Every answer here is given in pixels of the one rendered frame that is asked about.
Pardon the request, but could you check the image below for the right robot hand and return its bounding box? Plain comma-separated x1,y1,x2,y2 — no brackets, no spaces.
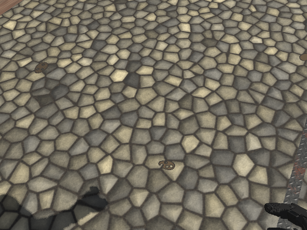
264,202,307,230

